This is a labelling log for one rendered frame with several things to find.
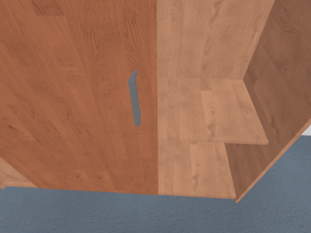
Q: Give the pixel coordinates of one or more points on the handle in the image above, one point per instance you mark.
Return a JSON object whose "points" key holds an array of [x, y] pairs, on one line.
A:
{"points": [[132, 84]]}

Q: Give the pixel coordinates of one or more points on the wardrobe door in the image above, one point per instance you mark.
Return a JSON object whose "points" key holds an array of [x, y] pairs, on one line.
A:
{"points": [[66, 119], [10, 174]]}

